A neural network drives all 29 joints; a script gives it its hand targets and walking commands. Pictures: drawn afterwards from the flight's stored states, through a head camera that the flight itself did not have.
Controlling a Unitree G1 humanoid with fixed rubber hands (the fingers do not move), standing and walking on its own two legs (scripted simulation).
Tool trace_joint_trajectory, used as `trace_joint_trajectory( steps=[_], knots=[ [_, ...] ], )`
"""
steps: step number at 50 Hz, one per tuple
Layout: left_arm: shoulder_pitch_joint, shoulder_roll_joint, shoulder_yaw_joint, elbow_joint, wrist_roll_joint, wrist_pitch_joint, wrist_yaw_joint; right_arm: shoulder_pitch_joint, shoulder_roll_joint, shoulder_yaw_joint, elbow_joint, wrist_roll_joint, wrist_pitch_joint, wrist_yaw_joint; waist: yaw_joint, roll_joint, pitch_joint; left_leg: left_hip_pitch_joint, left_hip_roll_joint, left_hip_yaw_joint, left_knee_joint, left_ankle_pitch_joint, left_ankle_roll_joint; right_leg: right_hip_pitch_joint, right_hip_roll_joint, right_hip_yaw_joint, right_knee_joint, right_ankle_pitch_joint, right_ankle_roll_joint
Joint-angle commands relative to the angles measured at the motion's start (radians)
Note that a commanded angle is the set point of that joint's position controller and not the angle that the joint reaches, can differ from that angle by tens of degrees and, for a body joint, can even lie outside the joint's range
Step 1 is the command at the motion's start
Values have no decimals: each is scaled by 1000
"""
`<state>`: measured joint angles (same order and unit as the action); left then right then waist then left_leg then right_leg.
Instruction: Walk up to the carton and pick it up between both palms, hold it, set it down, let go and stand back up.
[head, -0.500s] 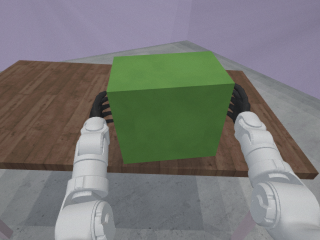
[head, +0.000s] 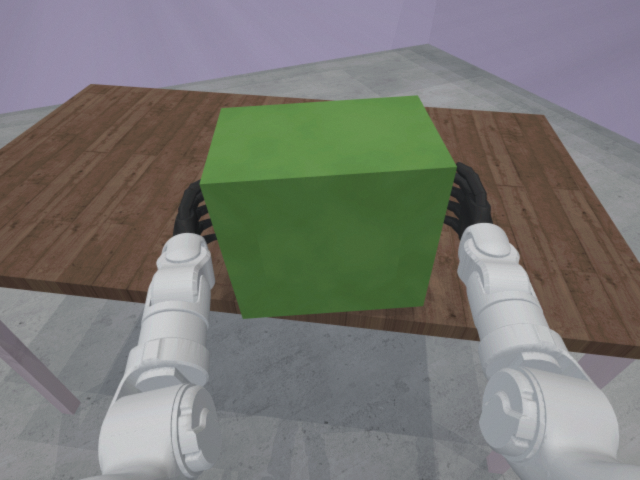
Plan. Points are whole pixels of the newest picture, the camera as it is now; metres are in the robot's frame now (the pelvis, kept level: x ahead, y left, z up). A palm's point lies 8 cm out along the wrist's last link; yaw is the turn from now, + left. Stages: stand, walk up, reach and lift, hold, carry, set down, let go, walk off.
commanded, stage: set down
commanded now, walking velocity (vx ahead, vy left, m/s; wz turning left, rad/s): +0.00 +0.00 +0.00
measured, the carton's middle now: (326, 211) +0.48 +0.05 +0.11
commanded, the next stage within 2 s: none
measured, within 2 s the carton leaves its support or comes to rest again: rests again in 0.50 s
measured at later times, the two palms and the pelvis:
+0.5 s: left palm (224, 236) +0.41 +0.18 +0.12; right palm (502, 245) +0.41 -0.18 +0.13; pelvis +0.00 +0.00 +0.00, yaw -5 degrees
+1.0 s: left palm (219, 239) +0.41 +0.19 +0.11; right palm (495, 244) +0.41 -0.18 +0.12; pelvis +0.01 +0.01 +0.00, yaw -4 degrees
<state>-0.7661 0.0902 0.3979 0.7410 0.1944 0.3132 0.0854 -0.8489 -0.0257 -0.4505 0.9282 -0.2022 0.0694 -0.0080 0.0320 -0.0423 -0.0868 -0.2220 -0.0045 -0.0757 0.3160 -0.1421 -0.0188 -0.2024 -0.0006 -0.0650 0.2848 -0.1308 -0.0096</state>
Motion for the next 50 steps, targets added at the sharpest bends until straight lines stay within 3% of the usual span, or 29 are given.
trace_joint_trajectory(
  steps=[1, 5, 9, 13, 16, 22, 25, 31, 50],
  knots=[
    [-753, -550, -378, -179, -79, -100, -182, -618, 333, 213, -20, 26, -66, 185, -92, 143, -525, 306, 5, 113, 40, 424, -89, 197, 34, -33, 0, 221, 12],
    [-695, -537, -341, -198, -43, -75, -172, -607, 322, 216, 23, 53, -64, 209, -40, 169, -430, 330, 15, 122, 45, 489, -103, 179, 43, -32, -13, 184, -1],
    [-659, -498, -285, -225, -6, -55, -162, -607, 336, 258, 29, 87, -61, 235, 25, 142, -349, 253, 14, 146, 24, 494, -91, 237, 44, -19, -9, 214, -1],
    [-653, -466, -227, -230, 25, -49, -149, -629, 378, 322, -21, 114, -65, 252, 90, 103, -342, 158, 3, 176, -12, 402, -59, 327, 35, 0, 9, 249, 11],
    [-647, -459, -207, -207, 35, -56, -145, -642, 406, 359, -83, 110, -73, 247, 112, 58, -375, 68, -9, 188, -39, 306, -28, 406, 17, 22, 33, 310, 28],
    [-604, -450, -181, -133, 48, -79, -160, -578, 416, 363, -140, 55, -75, 223, 96, 4, -415, -4, -24, 196, -73, 141, 15, 449, -5, 37, 46, 299, 50],
    [-592, -455, -187, -107, 33, -102, -177, -542, 422, 356, -173, 23, -82, 207, 65, -28, -445, -24, -29, 194, -78, 127, 25, 471, -11, 36, 55, 359, 65],
    [-576, -457, -190, -86, 19, -132, -200, -486, 411, 314, -166, -23, -83, 193, 28, -36, -441, -8, -25, 188, -76, 141, 20, 455, -10, 22, 60, 377, 71],
    [-431, -479, -152, -102, 90, -108, -189, -368, 361, 252, -116, -37, -99, 232, 43, 47, -274, 141, -2, 188, -22, 310, -26, 261, 26, -8, 7, 216, 29]
  ],
)
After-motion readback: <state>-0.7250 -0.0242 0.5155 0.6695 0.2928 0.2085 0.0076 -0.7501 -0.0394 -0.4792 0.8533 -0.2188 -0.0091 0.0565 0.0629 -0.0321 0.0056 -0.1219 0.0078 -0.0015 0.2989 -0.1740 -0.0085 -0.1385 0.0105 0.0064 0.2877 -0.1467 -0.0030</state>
